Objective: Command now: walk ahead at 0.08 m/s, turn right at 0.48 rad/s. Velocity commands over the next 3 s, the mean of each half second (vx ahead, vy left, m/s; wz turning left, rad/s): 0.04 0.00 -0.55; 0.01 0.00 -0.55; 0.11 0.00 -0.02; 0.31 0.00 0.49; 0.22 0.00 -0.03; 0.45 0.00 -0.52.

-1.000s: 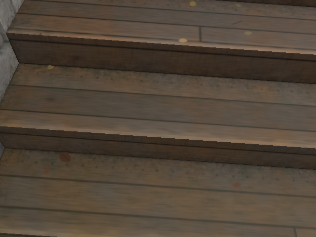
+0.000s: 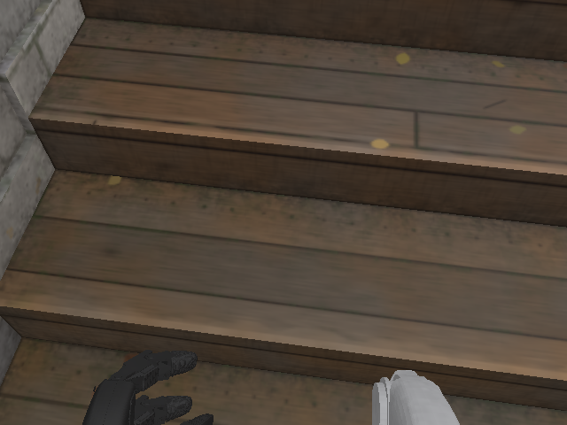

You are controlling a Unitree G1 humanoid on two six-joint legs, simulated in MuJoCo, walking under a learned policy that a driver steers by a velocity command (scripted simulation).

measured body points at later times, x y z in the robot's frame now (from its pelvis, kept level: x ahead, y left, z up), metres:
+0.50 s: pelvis +0.12 -0.05 +0.14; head +0.14 -0.10 +0.59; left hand +0.33 +0.15 +0.07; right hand +0.23 -0.31 +0.03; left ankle +0.23 +0.11 -0.45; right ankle +0.18 -0.12 -0.58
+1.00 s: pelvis +0.21 +0.02 +0.15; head +0.25 +0.03 +0.60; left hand +0.48 +0.14 +0.04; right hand +0.18 -0.26 +0.06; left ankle +0.27 +0.10 -0.58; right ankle +0.13 -0.10 -0.47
